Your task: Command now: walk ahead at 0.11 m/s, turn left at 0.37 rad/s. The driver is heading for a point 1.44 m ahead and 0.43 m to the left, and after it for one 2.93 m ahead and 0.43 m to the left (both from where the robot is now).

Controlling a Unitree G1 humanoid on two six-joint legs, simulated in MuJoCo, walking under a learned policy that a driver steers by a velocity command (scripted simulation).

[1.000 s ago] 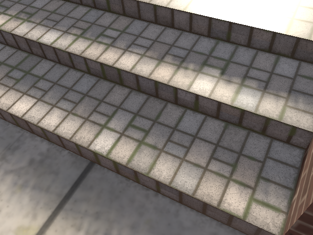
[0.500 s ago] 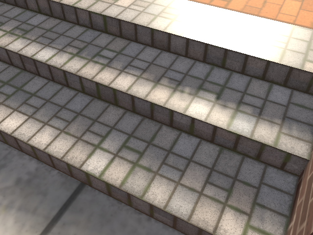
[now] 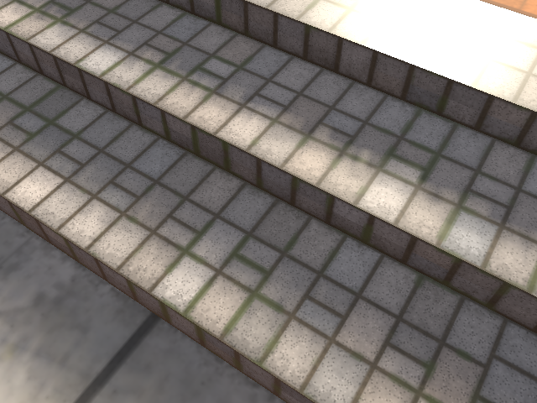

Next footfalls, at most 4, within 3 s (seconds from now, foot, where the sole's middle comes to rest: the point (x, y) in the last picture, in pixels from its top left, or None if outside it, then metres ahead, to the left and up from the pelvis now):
0.44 right None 0.13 -0.13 -0.75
0.90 left None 0.01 0.13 -0.75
1.38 right None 0.23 0.00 -0.75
1.82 left None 0.36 0.34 -0.75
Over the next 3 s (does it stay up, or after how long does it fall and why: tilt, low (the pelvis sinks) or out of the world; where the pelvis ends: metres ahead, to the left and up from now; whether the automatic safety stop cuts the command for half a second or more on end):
stays up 0.96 0.20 0.12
